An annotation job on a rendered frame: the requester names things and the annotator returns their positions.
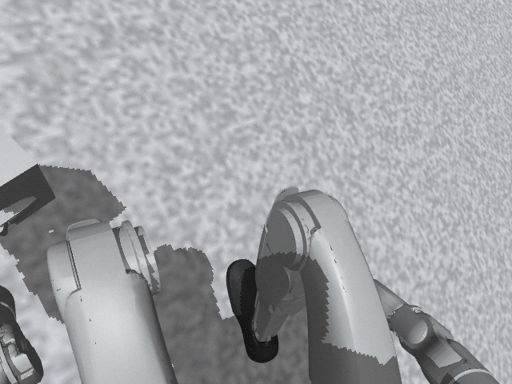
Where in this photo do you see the left robot arm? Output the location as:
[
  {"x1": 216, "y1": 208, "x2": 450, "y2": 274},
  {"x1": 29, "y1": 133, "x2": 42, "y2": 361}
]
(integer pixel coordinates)
[{"x1": 0, "y1": 286, "x2": 43, "y2": 384}]

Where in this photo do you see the carton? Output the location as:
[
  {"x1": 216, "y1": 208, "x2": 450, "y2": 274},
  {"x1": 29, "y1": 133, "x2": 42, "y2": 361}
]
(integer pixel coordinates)
[{"x1": 0, "y1": 127, "x2": 56, "y2": 224}]

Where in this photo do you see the left robot hand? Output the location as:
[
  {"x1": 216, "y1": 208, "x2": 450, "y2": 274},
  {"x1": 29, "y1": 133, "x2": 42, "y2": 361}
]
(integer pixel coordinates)
[{"x1": 0, "y1": 196, "x2": 39, "y2": 236}]

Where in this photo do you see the right robot foot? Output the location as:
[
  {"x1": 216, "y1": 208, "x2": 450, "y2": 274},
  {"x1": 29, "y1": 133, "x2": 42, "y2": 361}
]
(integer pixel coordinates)
[{"x1": 226, "y1": 259, "x2": 278, "y2": 363}]

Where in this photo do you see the right robot arm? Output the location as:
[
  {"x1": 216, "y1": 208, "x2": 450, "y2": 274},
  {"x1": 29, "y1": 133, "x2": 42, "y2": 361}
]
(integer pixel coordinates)
[{"x1": 390, "y1": 305, "x2": 500, "y2": 384}]

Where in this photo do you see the right robot hand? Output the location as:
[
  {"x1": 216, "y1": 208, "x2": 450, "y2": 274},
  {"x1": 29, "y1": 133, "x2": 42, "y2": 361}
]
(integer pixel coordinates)
[{"x1": 374, "y1": 279, "x2": 409, "y2": 327}]

